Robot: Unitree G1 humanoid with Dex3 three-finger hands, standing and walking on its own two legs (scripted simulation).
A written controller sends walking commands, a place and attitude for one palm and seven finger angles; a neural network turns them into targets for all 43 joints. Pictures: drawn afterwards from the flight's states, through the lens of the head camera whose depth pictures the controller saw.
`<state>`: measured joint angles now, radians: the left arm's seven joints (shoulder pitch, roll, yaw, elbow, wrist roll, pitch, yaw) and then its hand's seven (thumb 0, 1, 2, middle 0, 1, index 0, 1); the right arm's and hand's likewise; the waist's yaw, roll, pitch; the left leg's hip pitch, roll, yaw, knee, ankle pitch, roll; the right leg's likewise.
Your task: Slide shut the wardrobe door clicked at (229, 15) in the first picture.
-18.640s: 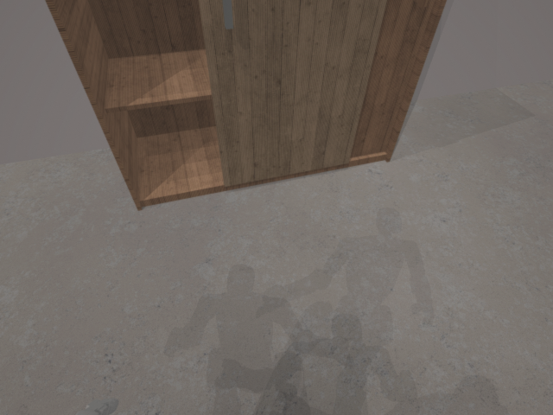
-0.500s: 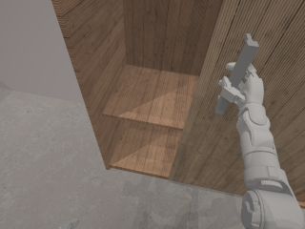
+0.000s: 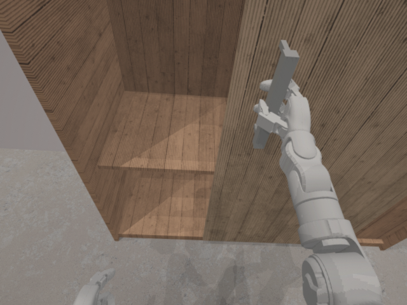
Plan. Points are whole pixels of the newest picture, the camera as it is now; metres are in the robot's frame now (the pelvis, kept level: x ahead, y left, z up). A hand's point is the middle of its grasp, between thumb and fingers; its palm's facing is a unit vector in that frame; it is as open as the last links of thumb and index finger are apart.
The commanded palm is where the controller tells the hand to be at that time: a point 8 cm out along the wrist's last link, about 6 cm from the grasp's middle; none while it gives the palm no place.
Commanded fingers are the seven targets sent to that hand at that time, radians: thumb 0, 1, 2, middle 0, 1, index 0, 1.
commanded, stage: tug the door sideways, standing still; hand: right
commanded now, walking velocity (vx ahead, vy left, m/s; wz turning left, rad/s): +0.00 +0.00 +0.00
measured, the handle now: (269, 100) +0.49 -0.09 +0.17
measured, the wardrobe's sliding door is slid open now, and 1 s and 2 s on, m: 0.41 0.33 0.15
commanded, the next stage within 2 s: step sideways, sliding the door along in 0.46 s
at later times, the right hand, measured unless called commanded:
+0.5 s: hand (246, 116) +0.43 -0.04 +0.17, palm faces -0.01 +1.00 -0.05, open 6.1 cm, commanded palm +0.41 -0.04 +0.17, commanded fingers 0.00 -0.90 -0.90 0.45 1.40 0.45 1.40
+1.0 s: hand (225, 115) +0.43 +0.00 +0.16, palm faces -0.14 +0.98 -0.13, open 6.4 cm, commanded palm +0.42 -0.04 +0.17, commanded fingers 0.00 -0.90 -0.90 0.45 1.40 0.45 1.40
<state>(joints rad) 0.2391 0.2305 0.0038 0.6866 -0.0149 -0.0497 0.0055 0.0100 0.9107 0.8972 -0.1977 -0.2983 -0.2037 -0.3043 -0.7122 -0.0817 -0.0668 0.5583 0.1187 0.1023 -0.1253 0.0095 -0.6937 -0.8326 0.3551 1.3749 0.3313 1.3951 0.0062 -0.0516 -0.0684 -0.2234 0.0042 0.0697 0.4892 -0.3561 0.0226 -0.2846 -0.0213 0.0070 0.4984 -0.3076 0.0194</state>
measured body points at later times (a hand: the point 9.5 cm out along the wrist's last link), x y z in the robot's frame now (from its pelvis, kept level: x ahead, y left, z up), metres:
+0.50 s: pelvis -0.03 -0.01 +0.00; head +0.00 +0.01 +0.44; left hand +0.04 +0.23 -0.14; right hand +0.42 -0.09 +0.17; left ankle -0.07 +0.10 -0.74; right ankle -0.04 -0.14 -0.74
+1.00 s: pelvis -0.03 +0.03 -0.01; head +0.04 +0.05 +0.44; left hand +0.06 +0.27 -0.15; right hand +0.43 -0.05 +0.17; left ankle -0.07 +0.10 -0.74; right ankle -0.03 -0.10 -0.70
